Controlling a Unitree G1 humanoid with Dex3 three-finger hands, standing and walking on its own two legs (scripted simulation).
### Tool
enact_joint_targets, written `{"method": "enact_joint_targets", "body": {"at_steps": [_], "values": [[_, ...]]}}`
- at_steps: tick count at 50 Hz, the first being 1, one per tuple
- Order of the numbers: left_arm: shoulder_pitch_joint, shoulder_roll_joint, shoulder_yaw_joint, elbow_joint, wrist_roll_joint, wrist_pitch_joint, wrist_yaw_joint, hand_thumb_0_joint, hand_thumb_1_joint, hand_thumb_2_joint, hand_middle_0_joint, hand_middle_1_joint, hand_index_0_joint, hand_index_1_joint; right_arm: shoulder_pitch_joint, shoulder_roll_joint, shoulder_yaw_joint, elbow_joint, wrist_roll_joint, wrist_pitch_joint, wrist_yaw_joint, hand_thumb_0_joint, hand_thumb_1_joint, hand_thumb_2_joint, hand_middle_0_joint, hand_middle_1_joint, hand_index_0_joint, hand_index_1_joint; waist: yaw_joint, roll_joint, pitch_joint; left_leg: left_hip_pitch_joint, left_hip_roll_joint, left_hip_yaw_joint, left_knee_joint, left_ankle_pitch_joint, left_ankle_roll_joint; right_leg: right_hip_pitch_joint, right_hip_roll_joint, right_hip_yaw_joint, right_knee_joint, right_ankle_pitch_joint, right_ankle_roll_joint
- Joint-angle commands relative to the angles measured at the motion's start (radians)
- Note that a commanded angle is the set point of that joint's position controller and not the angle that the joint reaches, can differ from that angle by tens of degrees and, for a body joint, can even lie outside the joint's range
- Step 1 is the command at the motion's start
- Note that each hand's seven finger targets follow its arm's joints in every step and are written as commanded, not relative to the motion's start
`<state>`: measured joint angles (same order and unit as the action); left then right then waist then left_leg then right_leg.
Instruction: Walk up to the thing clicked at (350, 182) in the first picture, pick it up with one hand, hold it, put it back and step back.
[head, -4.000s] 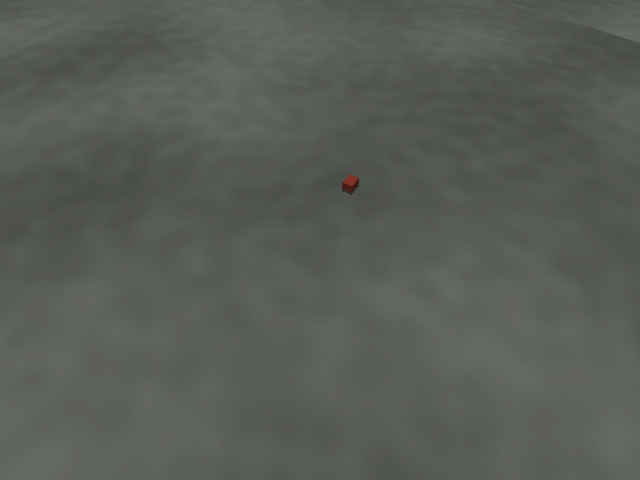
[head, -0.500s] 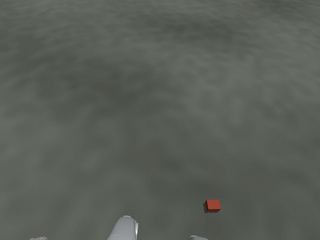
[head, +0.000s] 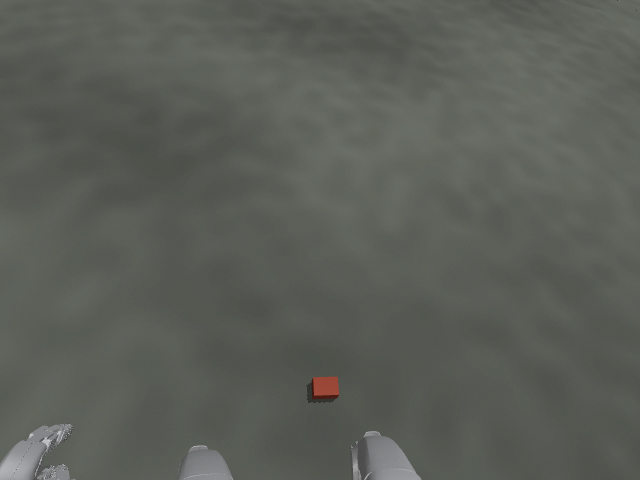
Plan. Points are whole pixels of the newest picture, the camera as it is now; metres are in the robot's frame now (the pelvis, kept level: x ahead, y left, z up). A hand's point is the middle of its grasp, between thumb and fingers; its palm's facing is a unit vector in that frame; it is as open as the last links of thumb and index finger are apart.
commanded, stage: walk up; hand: left
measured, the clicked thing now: (325, 387) +0.43 -0.11 -0.71
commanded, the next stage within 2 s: none
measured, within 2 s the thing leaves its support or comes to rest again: neither
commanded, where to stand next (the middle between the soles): +0.08 -0.39 m, yaw +7 degrees
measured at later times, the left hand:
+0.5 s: hand out of the picture +0.08 +0.08 -0.15, palm faces -0.03 -0.94 -0.33, open 7.4 cm
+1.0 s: hand out of the picture +0.02 -0.15 -0.15, palm faces +0.08 -0.95 -0.30, open 7.4 cm
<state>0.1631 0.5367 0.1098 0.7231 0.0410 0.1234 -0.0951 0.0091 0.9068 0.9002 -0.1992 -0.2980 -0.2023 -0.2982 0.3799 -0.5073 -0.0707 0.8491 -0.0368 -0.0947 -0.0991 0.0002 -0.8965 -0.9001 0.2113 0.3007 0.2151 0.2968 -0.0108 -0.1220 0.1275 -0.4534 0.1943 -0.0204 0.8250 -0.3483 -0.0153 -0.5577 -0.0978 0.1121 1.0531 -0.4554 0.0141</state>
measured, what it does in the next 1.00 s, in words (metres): steps to the right: right foot, then left foot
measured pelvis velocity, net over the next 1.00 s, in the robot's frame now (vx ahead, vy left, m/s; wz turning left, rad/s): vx -0.03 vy -0.41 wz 0.09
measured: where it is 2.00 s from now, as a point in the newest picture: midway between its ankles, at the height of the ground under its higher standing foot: outside the picture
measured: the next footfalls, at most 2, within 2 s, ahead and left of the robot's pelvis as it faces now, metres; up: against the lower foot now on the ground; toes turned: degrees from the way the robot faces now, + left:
right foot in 0.04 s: +0.09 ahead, -0.23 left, +0.00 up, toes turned +0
left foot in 0.30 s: +0.08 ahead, -0.05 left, +0.00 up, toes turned +7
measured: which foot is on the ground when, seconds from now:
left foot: down 0.00-0.06, up 0.08-0.28, down 0.30-0.68, up 0.70-0.92, down 0.94-1.00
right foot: up 0.00-0.02, down 0.04-0.32, up 0.34-0.66, down 0.68-1.00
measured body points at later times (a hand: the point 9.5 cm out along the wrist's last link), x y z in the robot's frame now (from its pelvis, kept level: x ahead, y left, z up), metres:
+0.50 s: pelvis -0.01 -0.21 +0.01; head +0.03 -0.15 +0.45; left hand +0.08 +0.13 -0.12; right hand +0.00 -0.56 -0.06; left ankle +0.04 -0.06 -0.70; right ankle +0.03 -0.38 -0.62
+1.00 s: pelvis -0.03 -0.41 +0.01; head -0.01 -0.38 +0.45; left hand +0.02 -0.10 -0.13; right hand +0.04 -0.74 -0.09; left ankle -0.02 -0.33 -0.70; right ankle +0.02 -0.50 -0.69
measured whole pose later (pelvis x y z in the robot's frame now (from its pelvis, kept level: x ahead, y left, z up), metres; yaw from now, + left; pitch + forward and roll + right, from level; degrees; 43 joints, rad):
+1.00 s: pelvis -0.03 -0.41 +0.01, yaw +5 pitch -2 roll +1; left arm 0.22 0.39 0.04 0.85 0.00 0.07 -0.02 0.01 0.90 0.90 -0.20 -0.30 -0.21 -0.30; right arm 0.31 -0.39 -0.02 0.95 -0.04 -0.07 -0.04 0.00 -0.90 -0.90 0.20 0.30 0.21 0.30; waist 0.01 -0.08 0.08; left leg -0.37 -0.04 0.08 0.80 -0.40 0.07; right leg -0.44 -0.01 -0.05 0.87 -0.46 -0.03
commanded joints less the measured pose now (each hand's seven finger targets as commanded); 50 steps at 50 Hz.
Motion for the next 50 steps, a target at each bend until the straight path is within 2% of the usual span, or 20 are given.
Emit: {"method": "enact_joint_targets", "body": {"at_steps": [1, 2, 4, 9, 13, 14, 15, 16, 17, 21, 29, 33, 34, 35, 36, 40, 44, 46, 48, 50], "values": [[0.150, 0.126, 0.072, -0.030, 0.014, -0.036, -0.001, 0.000, 0.900, 0.900, -0.200, -0.300, -0.200, -0.300, -0.039, -0.331, -0.088, -0.025, -0.003, 0.016, -0.019, 0.000, -0.900, -0.900, 0.200, 0.300, 0.200, 0.300, 0.103, 0.288, -0.164, -0.160, 0.016, -0.015, -0.106, -0.058, 0.159, 0.329, 0.077, -0.153, -0.320, 0.042, -0.033], [0.249, 0.156, 0.088, 0.002, 0.031, -0.045, 0.008, 0.000, 0.900, 0.900, -0.200, -0.300, -0.200, -0.300, -0.011, -0.248, -0.058, -0.013, -0.004, 0.027, -0.020, 0.000, -0.900, -0.900, 0.200, 0.300, 0.200, 0.300, 0.162, 0.085, -0.201, -0.258, -0.063, 0.083, 0.154, -0.103, 0.121, 0.437, 0.102, -0.135, -0.407, 0.015, -0.049], [0.088, 0.320, 0.093, -0.073, 0.027, -0.065, 0.029, 0.000, 0.900, 0.900, -0.200, -0.300, -0.200, -0.300, -0.108, -0.173, -0.048, -0.071, 0.023, 0.041, -0.048, 0.000, -0.900, -0.900, 0.200, 0.300, 0.200, 0.300, 0.124, -0.247, -0.095, -0.417, -0.201, -0.019, 0.502, -0.314, 0.082, 0.192, -0.198, 0.565, -0.825, -0.152, -0.212], [-0.074, 0.189, 0.061, -0.091, 0.021, -0.060, 0.041, 0.000, 0.900, 0.900, -0.200, -0.300, -0.200, -0.300, 0.135, -0.235, -0.055, 0.127, 0.052, 0.028, -0.027, 0.000, -0.900, -0.900, 0.200, 0.300, 0.200, 0.300, -0.009, -0.150, -0.084, -0.127, -0.130, 0.063, 0.288, -0.145, 0.063, 0.161, -0.088, 0.176, -0.605, -0.049, -0.251], [-0.097, 0.137, 0.027, -0.115, 0.027, -0.044, 0.036, 0.000, 0.900, 0.900, -0.200, -0.300, -0.200, -0.300, 0.223, -0.181, -0.055, 0.131, 0.046, 0.010, -0.020, 0.000, -0.900, -0.900, 0.200, 0.300, 0.200, 0.300, -0.043, -0.101, -0.077, 0.196, -0.159, 0.054, -0.111, 0.019, 0.098, 0.035, -0.073, 0.091, -0.492, 0.186, -0.259], [-0.087, 0.092, 0.010, -0.124, 0.022, -0.039, 0.038, 0.000, 0.900, 0.900, -0.200, -0.300, -0.200, -0.300, 0.281, -0.188, -0.058, 0.135, 0.035, 0.000, -0.026, 0.000, -0.900, -0.900, 0.200, 0.300, 0.200, 0.300, -0.063, -0.019, -0.104, 0.298, -0.139, -0.021, -0.254, 0.083, 0.079, -0.002, -0.037, 0.041, -0.339, 0.212, -0.214], [-0.051, 0.026, -0.010, -0.132, 0.013, -0.042, 0.040, 0.000, 0.900, 0.900, -0.200, -0.300, -0.200, -0.300, 0.269, -0.265, -0.078, 0.110, 0.006, -0.011, -0.036, 0.000, -0.900, -0.900, 0.200, 0.300, 0.200, 0.300, -0.067, 0.179, -0.092, 0.369, 0.025, -0.327, -0.418, 0.024, 0.094, -0.133, 0.054, -0.014, -0.135, 0.136, -0.128], [0.008, 0.023, -0.008, -0.125, 0.014, -0.037, 0.044, 0.000, 0.900, 0.900, -0.200, -0.300, -0.200, -0.300, 0.185, -0.341, -0.094, 0.054, -0.003, -0.015, -0.048, 0.000, -0.900, -0.900, 0.200, 0.300, 0.200, 0.300, -0.012, 0.217, -0.058, 0.363, 0.242, -0.652, -0.454, 0.122, 0.145, -0.269, 0.120, 0.035, 0.014, -0.035, -0.059], [0.010, 0.141, 0.025, -0.115, 0.021, -0.030, 0.054, 0.000, 0.900, 0.900, -0.200, -0.300, -0.200, -0.300, 0.164, -0.384, -0.106, 0.041, 0.031, -0.014, -0.049, 0.000, -0.900, -0.900, 0.200, 0.300, 0.200, 0.300, -0.030, 0.157, -0.093, 0.306, 0.340, -0.726, -0.456, 0.158, 0.230, -0.238, 0.075, 0.107, 0.116, -0.109, -0.050], [0.021, 0.152, 0.056, -0.087, 0.009, -0.034, 0.043, 0.000, 0.900, 0.900, -0.200, -0.300, -0.200, -0.300, 0.063, -0.276, -0.084, 0.006, 0.028, -0.008, -0.046, 0.000, -0.900, -0.900, 0.200, 0.300, 0.200, 0.300, 0.026, 0.176, -0.077, 0.133, 0.154, -0.308, -0.334, 0.203, 0.264, -0.126, 0.073, 0.113, 0.273, 0.034, -0.035], [-0.013, 0.129, 0.062, -0.121, 0.007, -0.034, 0.009, 0.000, 0.900, 0.900, -0.200, -0.300, -0.200, -0.300, 0.040, -0.346, -0.116, -0.039, -0.005, -0.002, -0.035, 0.000, -0.900, -0.900, 0.200, 0.300, 0.200, 0.300, 0.001, 0.348, -0.115, 0.073, 0.135, -0.205, -0.274, 0.018, 0.255, -0.046, 0.002, -0.033, 0.012, -0.074, 0.005], [0.228, 0.138, 0.094, -0.008, 0.029, -0.043, 0.017, 0.000, 0.900, 0.900, -0.200, -0.300, -0.200, -0.300, -0.014, -0.249, -0.075, -0.018, -0.015, 0.032, -0.026, 0.000, -0.900, -0.900, 0.200, 0.300, 0.200, 0.300, 0.143, 0.132, -0.190, -0.241, -0.050, 0.037, 0.092, -0.083, 0.119, 0.376, 0.113, -0.152, -0.323, -0.004, -0.039], [0.290, 0.192, 0.098, -0.008, 0.049, -0.052, 0.023, 0.000, 0.900, 0.900, -0.200, -0.300, -0.200, -0.300, -0.023, -0.151, -0.039, -0.035, -0.003, 0.043, -0.025, 0.000, -0.900, -0.900, 0.200, 0.300, 0.200, 0.300, 0.195, -0.149, -0.128, -0.449, -0.134, 0.120, 0.397, -0.224, 0.076, 0.318, -0.027, 0.113, -0.489, -0.178, -0.097], [0.131, 0.291, 0.100, -0.070, 0.031, -0.059, 0.032, 0.000, 0.900, 0.900, -0.200, -0.300, -0.200, -0.300, -0.120, -0.171, -0.061, -0.079, 0.018, 0.049, -0.045, 0.000, -0.900, -0.900, 0.200, 0.300, 0.200, 0.300, 0.140, -0.245, -0.080, -0.434, -0.223, -0.007, 0.482, -0.319, 0.072, 0.134, -0.178, 0.536, -0.788, -0.244, -0.183], [0.012, 0.300, 0.099, -0.101, 0.016, -0.067, 0.043, 0.000, 0.900, 0.900, -0.200, -0.300, -0.200, -0.300, -0.146, -0.198, -0.069, -0.061, 0.021, 0.043, -0.054, 0.000, -0.900, -0.900, 0.200, 0.300, 0.200, 0.300, 0.079, -0.137, -0.024, -0.354, -0.175, -0.079, 0.513, -0.251, 0.068, 0.062, -0.213, 0.606, -0.848, -0.281, -0.200], [-0.072, 0.189, 0.069, -0.089, 0.024, -0.059, 0.051, 0.000, 0.900, 0.900, -0.200, -0.300, -0.200, -0.300, 0.105, -0.224, -0.064, 0.112, 0.047, 0.029, -0.028, 0.000, -0.900, -0.900, 0.200, 0.300, 0.200, 0.300, -0.007, -0.155, -0.079, -0.115, -0.139, 0.051, 0.321, -0.154, 0.053, 0.092, -0.108, 0.214, -0.576, -0.072, -0.250], [-0.039, 0.131, 0.024, -0.031, -0.004, -0.073, 0.065, 0.000, 0.900, 0.900, -0.200, -0.300, -0.200, -0.300, 0.051, -0.147, -0.035, 0.093, 0.026, 0.022, 0.026, 0.000, -0.900, -0.900, 0.200, 0.300, 0.200, 0.300, 0.002, -0.027, -0.085, 0.129, -0.182, 0.064, 0.009, -0.108, 0.088, 0.028, -0.141, 0.214, -0.577, -0.103, -0.246], [0.008, 0.079, -0.006, 0.013, -0.034, -0.085, 0.078, 0.000, 0.900, 0.900, -0.200, -0.300, -0.200, -0.300, 0.026, -0.140, -0.028, 0.074, 0.007, 0.008, 0.041, 0.000, -0.900, -0.900, 0.200, 0.300, 0.200, 0.300, -0.017, 0.100, -0.105, 0.301, -0.170, -0.080, -0.300, -0.111, 0.115, -0.026, -0.124, 0.158, -0.426, -0.037, -0.166], [0.031, 0.066, -0.015, 0.053, -0.056, -0.093, 0.091, 0.000, 0.900, 0.900, -0.200, -0.300, -0.200, -0.300, -0.101, -0.263, -0.040, 0.011, 0.000, 0.000, 0.045, 0.000, -0.900, -0.900, 0.200, 0.300, 0.200, 0.300, 0.001, 0.296, -0.057, 0.200, 0.188, -0.621, -0.512, -0.224, 0.242, -0.091, 0.036, -0.047, -0.194, -0.116, -0.029], [-0.004, 0.097, -0.007, 0.081, -0.040, -0.109, 0.089, 0.000, 0.900, 0.900, -0.200, -0.300, -0.200, -0.300, -0.145, -0.199, -0.025, 0.018, 0.007, -0.007, 0.051, 0.000, -0.900, -0.900, 0.200, 0.300, 0.200, 0.300, 0.021, 0.158, -0.052, 0.163, 0.130, -0.480, -0.436, 0.036, 0.261, 0.039, 0.025, -0.014, -0.176, -0.090, -0.036]]}}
